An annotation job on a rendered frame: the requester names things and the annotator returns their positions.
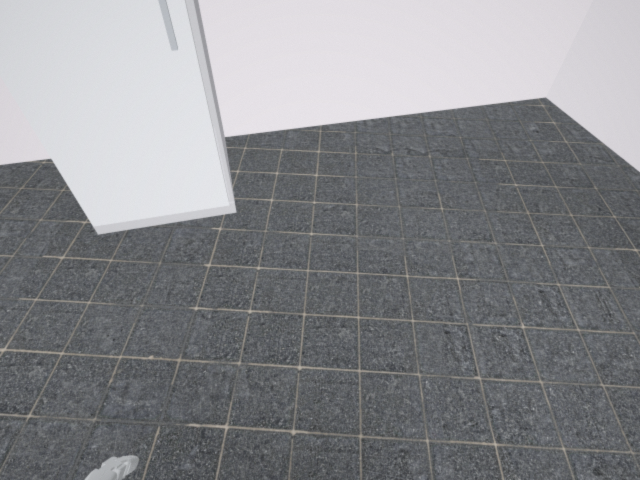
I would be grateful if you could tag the fridge door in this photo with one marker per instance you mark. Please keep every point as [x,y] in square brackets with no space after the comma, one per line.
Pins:
[124,118]

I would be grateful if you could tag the handle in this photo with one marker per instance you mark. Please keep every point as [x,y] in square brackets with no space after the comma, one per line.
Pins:
[168,24]

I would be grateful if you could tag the left robot hand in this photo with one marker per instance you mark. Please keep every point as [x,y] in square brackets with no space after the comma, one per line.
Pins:
[114,468]

